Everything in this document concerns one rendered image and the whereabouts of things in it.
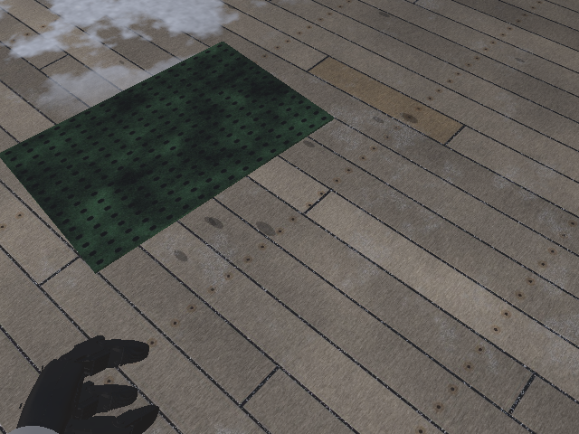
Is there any left robot hand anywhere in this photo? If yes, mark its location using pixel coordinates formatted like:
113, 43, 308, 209
16, 335, 159, 434

